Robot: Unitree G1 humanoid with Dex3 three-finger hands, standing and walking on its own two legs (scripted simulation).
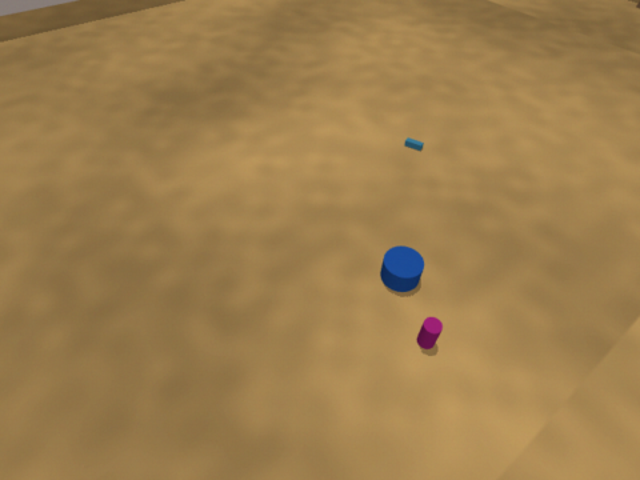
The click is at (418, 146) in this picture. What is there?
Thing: small brick
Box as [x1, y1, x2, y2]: [404, 138, 423, 150]
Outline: 405,140 404,145 419,150 422,147 423,143 410,138 407,138
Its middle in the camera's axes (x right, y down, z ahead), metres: +0.49 -0.51 +2.08
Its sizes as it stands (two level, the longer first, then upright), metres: 0.089 0.032 0.031
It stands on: the floor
